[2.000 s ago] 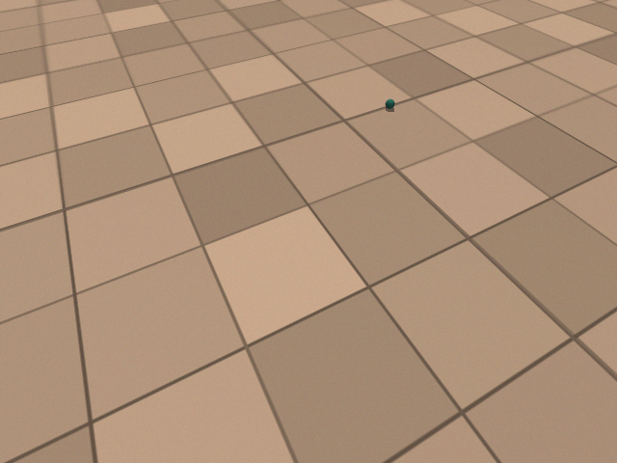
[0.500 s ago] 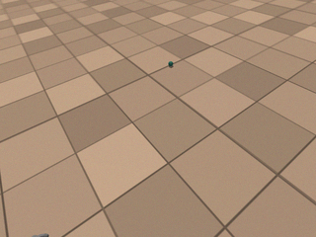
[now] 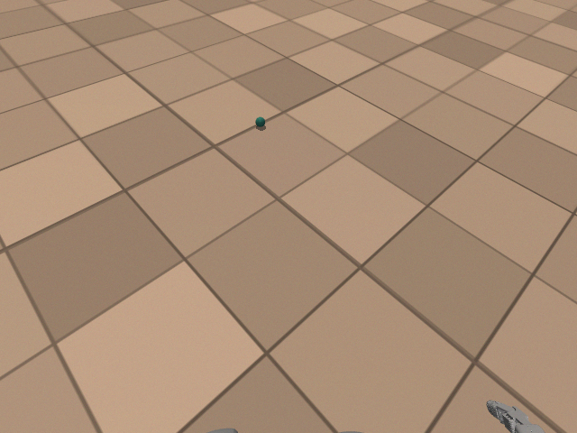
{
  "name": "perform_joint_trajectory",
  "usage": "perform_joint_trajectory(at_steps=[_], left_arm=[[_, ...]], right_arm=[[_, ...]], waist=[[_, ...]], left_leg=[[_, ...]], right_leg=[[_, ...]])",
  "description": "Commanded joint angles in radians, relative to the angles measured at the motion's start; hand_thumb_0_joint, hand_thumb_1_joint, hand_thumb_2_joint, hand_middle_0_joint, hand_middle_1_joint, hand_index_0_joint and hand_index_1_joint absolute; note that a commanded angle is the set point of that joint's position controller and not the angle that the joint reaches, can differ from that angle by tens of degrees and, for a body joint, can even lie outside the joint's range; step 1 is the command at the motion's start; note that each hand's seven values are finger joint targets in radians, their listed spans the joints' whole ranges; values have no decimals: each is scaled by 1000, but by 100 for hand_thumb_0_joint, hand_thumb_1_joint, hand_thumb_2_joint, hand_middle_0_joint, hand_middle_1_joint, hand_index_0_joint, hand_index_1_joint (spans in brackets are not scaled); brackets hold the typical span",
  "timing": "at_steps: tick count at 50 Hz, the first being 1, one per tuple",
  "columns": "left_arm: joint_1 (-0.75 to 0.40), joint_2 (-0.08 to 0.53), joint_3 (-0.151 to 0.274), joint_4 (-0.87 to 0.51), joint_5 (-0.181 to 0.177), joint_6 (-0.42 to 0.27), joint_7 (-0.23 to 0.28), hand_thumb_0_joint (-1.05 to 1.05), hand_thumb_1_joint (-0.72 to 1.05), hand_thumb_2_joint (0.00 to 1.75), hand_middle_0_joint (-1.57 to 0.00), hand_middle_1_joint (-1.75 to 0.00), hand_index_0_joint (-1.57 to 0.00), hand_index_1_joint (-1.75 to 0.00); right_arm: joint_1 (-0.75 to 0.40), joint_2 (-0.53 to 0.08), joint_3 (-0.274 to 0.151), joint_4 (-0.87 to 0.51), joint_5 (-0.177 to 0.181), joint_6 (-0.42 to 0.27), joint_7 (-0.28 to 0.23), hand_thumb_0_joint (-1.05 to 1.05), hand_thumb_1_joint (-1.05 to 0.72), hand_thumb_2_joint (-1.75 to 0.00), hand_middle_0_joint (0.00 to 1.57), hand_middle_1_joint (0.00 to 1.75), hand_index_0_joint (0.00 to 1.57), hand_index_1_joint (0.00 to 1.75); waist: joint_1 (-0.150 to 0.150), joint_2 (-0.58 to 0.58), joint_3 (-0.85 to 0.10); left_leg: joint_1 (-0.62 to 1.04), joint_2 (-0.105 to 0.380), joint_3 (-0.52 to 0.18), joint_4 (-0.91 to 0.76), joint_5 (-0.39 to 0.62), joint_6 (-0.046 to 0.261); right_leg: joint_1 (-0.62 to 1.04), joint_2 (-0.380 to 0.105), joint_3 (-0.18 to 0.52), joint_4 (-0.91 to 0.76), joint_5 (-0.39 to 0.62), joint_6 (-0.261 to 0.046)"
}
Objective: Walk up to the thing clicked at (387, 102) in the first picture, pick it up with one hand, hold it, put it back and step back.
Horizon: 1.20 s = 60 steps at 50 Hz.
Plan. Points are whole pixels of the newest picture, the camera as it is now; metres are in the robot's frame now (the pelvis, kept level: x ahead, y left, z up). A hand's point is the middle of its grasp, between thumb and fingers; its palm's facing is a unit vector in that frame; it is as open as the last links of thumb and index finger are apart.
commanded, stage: walk up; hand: left
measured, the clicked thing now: (260, 121) +1.79 +0.22 -0.73
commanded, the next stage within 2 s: none
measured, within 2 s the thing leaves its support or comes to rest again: neither
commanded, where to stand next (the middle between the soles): +1.37 -0.01 m, yaw -1 degrees
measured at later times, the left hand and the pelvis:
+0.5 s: hand (199, 262) +0.41 +0.20 -0.10, palm faces -0.07 -0.92 -0.39, open 7.4 cm; pelvis +0.29 -0.06 +0.01, yaw -3 degrees
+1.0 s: hand (197, 197) +0.62 +0.25 -0.14, palm faces -0.08 -0.94 -0.33, open 7.4 cm; pelvis +0.55 -0.02 +0.01, yaw -2 degrees
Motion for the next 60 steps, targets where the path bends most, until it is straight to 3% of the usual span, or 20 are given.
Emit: perform_joint_trajectory(at_steps=[1, 4, 7, 12, 15, 16, 17, 19, 23, 29, 33, 36, 37, 38, 39, 40, 45, 50, 57, 60], left_arm=[[18, 193, 56, -77, -2, -29, -18, 0, 90, 90, -20, -30, -20, -30], [-60, 172, 56, -109, 6, -19, -42, 0, 90, 90, -20, -30, -20, -30], [-147, 173, 62, -122, 10, -18, -57, 0, 90, 90, -20, -30, -20, -30], [-219, 162, 69, -115, 7, -22, -56, 0, 90, 90, -20, -30, -20, -30], [11, 228, 99, -50, 12, -38, -27, 0, 90, 90, -20, -30, -20, -30], [137, 322, 132, -40, 19, -44, -9, 0, 90, 90, -20, -30, -20, -30], [147, 398, 139, -43, -2, -46, 0, 0, 90, 90, -20, -30, -20, -30], [25, 324, 117, -81, -27, -45, 14, 0, 90, 90, -20, -30, -20, -30], [-57, 227, 83, -105, -15, -59, 21, 0, 90, 90, -20, -30, -20, -30], [-63, 244, 98, -143, 7, -71, 20, 0, 90, 90, -20, -30, -20, -30], [-31, 245, 95, -128, 9, -63, 15, 0, 90, 90, -20, -30, -20, -30], [-72, 268, 95, -136, 13, -56, 22, 0, 90, 90, -20, -30, -20, -30], [-65, 244, 86, -137, 13, -52, 24, 0, 90, 90, -20, -30, -20, -30], [-18, 185, 62, -138, 10, -47, 28, 0, 90, 90, -20, -30, -20, -30], [51, 101, 38, -154, -13, -43, 25, 0, 90, 90, -20, -30, -20, -30], [32, 205, 58, -132, -13, -38, 41, 0, 90, 90, -20, -30, -20, -30], [62, 201, 49, -67, -6, -28, 16, 0, 90, 90, -20, -30, -20, -30], [-30, 175, 54, -98, 12, -14, -12, 0, 90, 90, -20, -30, -20, -30], [-145, 146, 62, -111, 9, -24, -21, 0, 90, 90, -20, -30, -20, -30], [-65, 154, 70, -79, 10, -34, -10, 0, 90, 90, -20, -30, -20, -30]], right_arm=[[51, -281, -63, -63, 17, -30, -29, 0, -90, -90, 20, 30, 20, 30], [42, -308, -65, -76, 12, -38, -23, 0, -90, -90, 20, 30, 20, 30], [52, -319, -67, -70, 15, -38, -18, 0, -90, -90, 20, 30, 20, 30], [96, -317, -64, -38, 11, -22, -19, 0, -90, -90, 20, 30, 20, 30], [130, -258, -37, -38, 0, -10, -29, 0, -90, -90, 20, 30, 20, 30], [189, -181, -10, -57, 7, -11, -28, 0, -90, -90, 20, 30, 20, 30], [183, -225, -20, -57, 25, -9, -33, 0, -90, -90, 20, 30, 20, 30], [127, -281, -31, -8, 33, 4, -44, 0, -90, -90, 20, 30, 20, 30], [167, -233, -26, 22, 18, 23, -23, 0, -90, -90, 20, 30, 20, 30], [17, -207, -30, -41, -1, 30, 11, 0, -90, -90, 20, 30, 20, 30], [-67, -191, -34, -54, -2, 17, 26, 0, -90, -90, 20, 30, 20, 30], [29, -213, -52, -26, 0, 17, 20, 0, -90, -90, 20, 30, 20, 30], [132, -245, -66, 7, -7, 12, 13, 0, -90, -90, 20, 30, 20, 30], [276, -303, -88, 47, -26, 6, -1, 0, -90, -90, 20, 30, 20, 30], [298, -393, -112, 19, -29, -1, -17, 0, -90, -90, 20, 30, 20, 30], [262, -400, -115, -5, 15, -1, -18, 0, -90, -90, 20, 30, 20, 30], [90, -263, -49, -41, 31, -11, -37, 0, -90, -90, 20, 30, 20, 30], [97, -287, -54, -56, 19, -24, -29, 0, -90, -90, 20, 30, 20, 30], [102, -286, -52, -61, 18, -10, -26, 0, -90, -90, 20, 30, 20, 30], [99, -278, -49, -68, 17, 1, -37, 0, -90, -90, 20, 30, 20, 30]], waist=[[-17, 169, -17], [-18, 200, 27], [-32, 181, 32], [-35, 145, 0], [91, -27, -154], [128, -261, -258], [128, -300, -237], [75, -46, -134], [-4, -83, -47], [9, -59, -6], [30, -33, 2], [-38, -6, -35], [-89, 97, -88], [-148, 230, -171], [-125, 468, -209], [-125, 305, -240], [-15, 163, -32], [-32, 186, 16], [-38, 169, 13], [13, 111, -29]], left_leg=[[146, 243, -256, -374, -120, 169], [119, 262, -212, -426, -193, 205], [113, 235, -168, -428, -245, 172], [162, 212, -92, -315, -27, 140], [83, 108, -8, 186, 201, 76], [-100, 16, 6, 482, -45, 38], [-321, -79, -81, 629, -296, 2], [-312, 15, -258, 691, -165, 7], [-199, 33, -210, 513, -44, -5], [-252, 50, -175, 203, 40, -44], [-110, 29, -107, 19, 153, -14], [73, 17, -94, -14, 111, 21], [212, -21, -80, -47, 60, 43], [430, 24, -174, -65, -52, 95], [583, 286, -648, -192, -176, 177], [554, 364, -861, -307, -282, 270], [180, 217, -340, -329, 43, 168], [171, 206, -274, -382, -33, 215], [163, 162, -184, -290, 121, 155], [137, 142, -152, -99, 223, 125]], right_leg=[[-219, -113, 20, -112, 79, 37], [-230, -140, -26, -295, 111, 57], [-175, -137, -49, -462, 266, 46], [-24, -82, -127, -560, 303, 17], [370, -30, -112, -645, 148, -29], [559, -236, 195, -721, -60, -65], [634, -420, 633, -900, -32, -160], [466, -369, 409, -866, 162, -145], [216, -227, 75, -893, 346, -121], [214, -253, -12, -945, 220, -172], [203, -233, -55, -896, 244, -134], [172, -266, -41, -781, 313, -120], [156, -205, -100, -581, 419, -94], [10, -141, -138, -285, 392, -54], [-269, 28, -155, 5, -36, 4], [-323, 21, -21, 94, -155, -19], [-194, -114, 15, -53, 60, 17], [-214, -141, -51, -304, 119, 55], [-48, -82, -111, -567, 297, 25], [148, -35, -143, -643, 261, 6]])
